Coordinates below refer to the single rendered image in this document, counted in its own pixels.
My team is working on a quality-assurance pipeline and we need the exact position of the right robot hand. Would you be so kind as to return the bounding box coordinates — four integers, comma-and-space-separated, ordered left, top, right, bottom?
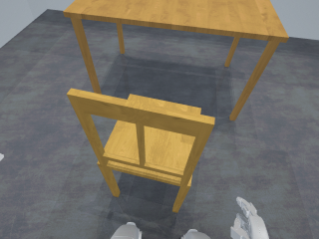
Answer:
230, 196, 269, 239

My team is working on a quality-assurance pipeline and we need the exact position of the table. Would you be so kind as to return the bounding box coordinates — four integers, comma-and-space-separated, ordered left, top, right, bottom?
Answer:
63, 0, 289, 121

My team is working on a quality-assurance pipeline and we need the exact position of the chair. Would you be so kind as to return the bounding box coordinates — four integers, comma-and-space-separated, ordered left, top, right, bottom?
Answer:
67, 88, 215, 213

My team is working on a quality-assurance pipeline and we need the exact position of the right robot shin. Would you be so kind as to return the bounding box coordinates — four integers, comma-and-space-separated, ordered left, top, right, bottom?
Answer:
185, 229, 197, 235

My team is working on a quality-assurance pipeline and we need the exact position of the robot left thigh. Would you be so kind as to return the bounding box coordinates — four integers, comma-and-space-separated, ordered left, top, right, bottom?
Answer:
111, 224, 143, 239

